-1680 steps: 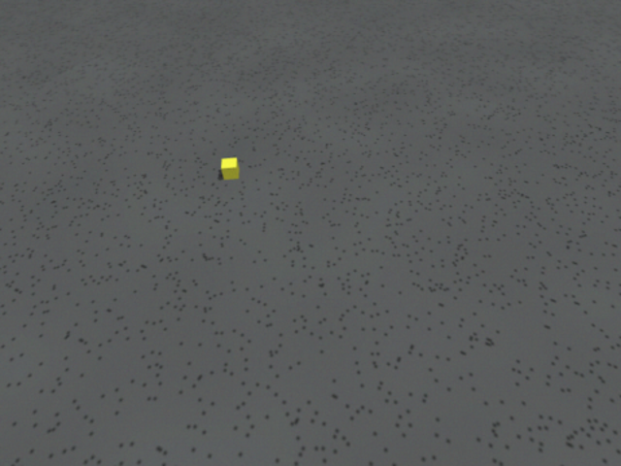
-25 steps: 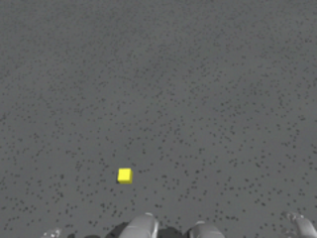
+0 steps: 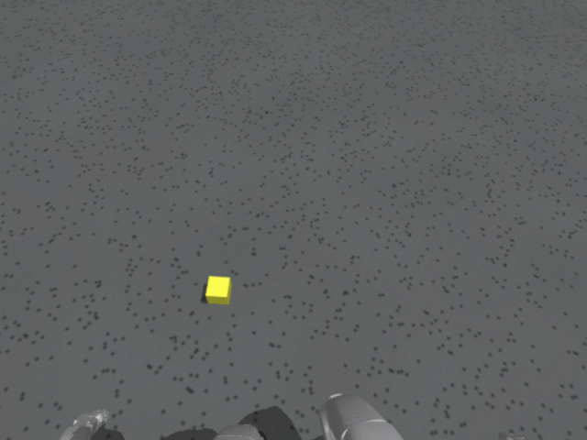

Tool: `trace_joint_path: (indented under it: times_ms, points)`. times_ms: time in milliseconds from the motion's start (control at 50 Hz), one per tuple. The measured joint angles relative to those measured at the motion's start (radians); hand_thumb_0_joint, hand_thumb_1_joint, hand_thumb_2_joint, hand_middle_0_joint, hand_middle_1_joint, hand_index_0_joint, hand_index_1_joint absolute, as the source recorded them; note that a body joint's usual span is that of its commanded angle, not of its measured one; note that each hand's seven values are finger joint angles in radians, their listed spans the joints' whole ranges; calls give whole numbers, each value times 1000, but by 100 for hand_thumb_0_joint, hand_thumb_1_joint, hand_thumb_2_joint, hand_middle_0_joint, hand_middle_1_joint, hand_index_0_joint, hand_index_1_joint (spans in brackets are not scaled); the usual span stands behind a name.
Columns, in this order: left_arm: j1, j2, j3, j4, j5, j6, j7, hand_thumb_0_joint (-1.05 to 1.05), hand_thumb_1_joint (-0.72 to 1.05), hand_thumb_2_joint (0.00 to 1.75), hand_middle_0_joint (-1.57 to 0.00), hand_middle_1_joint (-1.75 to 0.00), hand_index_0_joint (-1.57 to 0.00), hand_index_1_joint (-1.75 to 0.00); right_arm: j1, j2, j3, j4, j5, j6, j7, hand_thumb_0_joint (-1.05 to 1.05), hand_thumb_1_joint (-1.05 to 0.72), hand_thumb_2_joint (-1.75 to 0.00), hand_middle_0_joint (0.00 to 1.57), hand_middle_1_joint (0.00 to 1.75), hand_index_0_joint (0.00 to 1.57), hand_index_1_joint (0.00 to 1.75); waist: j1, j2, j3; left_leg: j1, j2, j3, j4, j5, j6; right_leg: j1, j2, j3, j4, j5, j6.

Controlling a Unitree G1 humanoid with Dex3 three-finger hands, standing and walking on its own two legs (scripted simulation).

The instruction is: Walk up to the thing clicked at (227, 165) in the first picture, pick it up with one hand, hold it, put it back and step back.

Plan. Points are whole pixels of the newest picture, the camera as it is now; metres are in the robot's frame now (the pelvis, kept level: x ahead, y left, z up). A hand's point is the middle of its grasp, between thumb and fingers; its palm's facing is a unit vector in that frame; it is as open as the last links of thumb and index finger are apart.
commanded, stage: step back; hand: left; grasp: from above
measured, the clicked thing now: (219, 290) +0.59 +0.25 -0.74
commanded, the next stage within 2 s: none
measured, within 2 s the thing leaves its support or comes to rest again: neither
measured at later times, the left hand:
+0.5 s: hand out of the picture -0.02 +0.24 -0.13, palm faces -0.04 -0.90 -0.43, open 7.4 cm
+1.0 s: hand out of the picture -0.23 +0.24 -0.16, palm faces -0.06 -0.91 -0.41, open 7.4 cm
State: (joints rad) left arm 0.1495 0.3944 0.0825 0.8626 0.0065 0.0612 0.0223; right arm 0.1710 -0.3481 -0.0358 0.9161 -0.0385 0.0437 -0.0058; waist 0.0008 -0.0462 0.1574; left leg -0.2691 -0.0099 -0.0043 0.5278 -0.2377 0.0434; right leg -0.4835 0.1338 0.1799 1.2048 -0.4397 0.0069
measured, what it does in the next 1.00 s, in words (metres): walks backwards: right foot, then left foot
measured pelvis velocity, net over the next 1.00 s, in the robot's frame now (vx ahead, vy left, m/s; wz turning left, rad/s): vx -0.32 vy -0.03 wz -0.05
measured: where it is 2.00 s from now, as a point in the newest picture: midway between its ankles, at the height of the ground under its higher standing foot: outside the picture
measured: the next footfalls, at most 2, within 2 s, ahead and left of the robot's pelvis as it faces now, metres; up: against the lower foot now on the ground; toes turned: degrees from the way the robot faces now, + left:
right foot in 0.22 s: -0.05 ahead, -0.14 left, +0.00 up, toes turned -1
left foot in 0.60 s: -0.17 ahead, +0.11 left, +0.00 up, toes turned -2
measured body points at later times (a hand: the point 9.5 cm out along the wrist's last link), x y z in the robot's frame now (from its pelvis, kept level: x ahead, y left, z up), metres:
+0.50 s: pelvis -0.15 -0.02 -0.01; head -0.09 -0.05 +0.44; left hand -0.02 +0.28 -0.10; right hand -0.09 -0.35 -0.14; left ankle -0.19 +0.12 -0.68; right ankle -0.09 -0.14 -0.74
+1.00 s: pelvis -0.32 -0.03 -0.02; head -0.25 -0.04 +0.42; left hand -0.23 +0.29 -0.14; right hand -0.18 -0.35 -0.13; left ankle -0.21 +0.11 -0.74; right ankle -0.34 -0.16 -0.74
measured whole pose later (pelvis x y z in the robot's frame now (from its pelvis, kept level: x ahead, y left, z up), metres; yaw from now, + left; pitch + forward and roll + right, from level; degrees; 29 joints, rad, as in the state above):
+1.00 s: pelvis -0.32 -0.03 -0.02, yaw -3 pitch -3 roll -3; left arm 0.17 0.36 0.07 0.89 0.03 0.04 0.01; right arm 0.06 -0.42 -0.05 0.82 -0.02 0.06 -0.01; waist 0.01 0.08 0.21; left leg -0.43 0.09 -0.05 0.70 -0.22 -0.01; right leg -0.20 0.07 0.03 0.62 -0.37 0.00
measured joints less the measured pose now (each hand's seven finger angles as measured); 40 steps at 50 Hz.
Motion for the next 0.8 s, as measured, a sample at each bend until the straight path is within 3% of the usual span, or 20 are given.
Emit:
trace_joint_path:
  times_ms: [120,200,260,280,320,360,420,500,580,600,640,700,740,800]
  points:
    - [42,16,2,16,4,-1,0,0,90,90,-20,-30,-20,-30,-64,-8,-8,-68,13,-14,-7,1,-90,-89,21,30,20,30,13,8,34,-50,18,52,43,22,1,137,-69,-41,-226,-52,33]
    - [41,6,-4,22,9,-13,-9,0,91,90,-20,-30,-20,-30,-95,-23,-8,-91,13,-4,1,1,-90,-89,21,30,20,30,14,33,40,-105,35,73,100,30,-14,229,-110,-104,-470,-1,17]
    - [33,-33,-10,32,21,-29,-16,0,91,90,-20,-30,-20,-30,-108,-50,-17,-75,24,13,3,1,-90,-89,21,30,20,30,-1,119,50,-139,74,27,147,31,-27,264,-70,-154,-562,90,-16]
    - [41,-41,-15,26,25,-31,-22,0,91,90,-20,-30,-20,-30,-101,-50,-20,-64,28,19,1,1,-90,-89,20,30,20,30,-3,127,38,-157,55,-3,179,-45,-32,255,-71,-161,-560,95,-23]
    - [56,-41,-19,11,32,-28,-28,0,90,90,-20,-30,-20,-30,-82,-37,-23,-45,29,31,-1,1,-90,-89,20,30,20,30,21,91,13,-197,-24,-47,349,-201,-45,230,-101,-134,-554,106,-36]
    - [60,-45,-18,3,31,-23,-23,0,90,90,-20,-30,-20,-30,-56,-37,-20,-37,34,30,4,1,-90,-89,20,30,20,30,31,65,-2,-211,-85,-90,504,-221,-47,220,-127,-114,-588,141,-35]
    - [44,-52,-13,-13,30,-20,-18,0,90,90,-20,-30,-20,-30,-9,-53,-17,-30,38,17,0,1,-90,-89,20,30,20,30,17,67,-25,-195,-119,-144,594,-199,-61,192,-141,-126,-637,194,-28]
    - [-6,-52,-11,-62,34,-24,-8,0,90,90,-20,-30,-20,-30,38,-72,-17,-16,35,14,-13,1,-90,-89,20,30,20,30,1,77,-11,-101,-87,-134,486,-245,-79,144,-145,-161,-639,230,-26]
    - [-64,-37,-14,-107,27,-23,-4,0,90,90,-20,-30,-20,-30,57,-66,-17,-8,23,8,-15,1,-90,-89,20,30,20,30,-17,60,24,14,-28,-66,198,-215,-69,87,-167,-203,-579,238,-15]
    - [-75,-29,-16,-113,23,-19,-6,0,90,90,-20,-30,-20,-30,55,-61,-19,-6,19,4,-13,1,-90,-89,20,30,20,30,-20,48,32,41,-24,-51,125,-160,-59,68,-174,-206,-553,236,-10]
    - [-88,-6,-13,-105,17,-4,-7,0,90,90,-20,-30,-20,-30,37,-27,-21,1,7,2,-9,1,-90,-89,20,30,20,30,-7,-25,62,59,-62,-12,98,-119,-37,52,-202,-160,-520,236,-9]
    - [-75,-15,-11,-63,15,19,-6,0,90,90,-20,-30,-20,-30,45,-17,-13,-15,-8,-2,9,1,-90,-89,20,30,20,30,-32,-3,39,27,-28,-33,109,-99,-22,3,-110,-106,-318,-23,-12]
    - [-61,-16,-11,-47,9,24,-10,0,90,90,-20,-30,-20,-30,47,-12,-9,-20,-14,-3,6,1,-90,-89,20,30,20,30,-39,17,20,16,-1,-50,78,-65,-23,-17,-46,-72,-141,-66,-17]
    - [-28,-7,-4,-47,2,15,-15,0,90,90,-20,-30,-20,-30,32,-8,-4,-31,-10,-4,0,1,-90,-89,21,30,20,30,-16,16,-6,-12,20,-41,35,-15,-31,-3,-16,-41,-14,-46,-16]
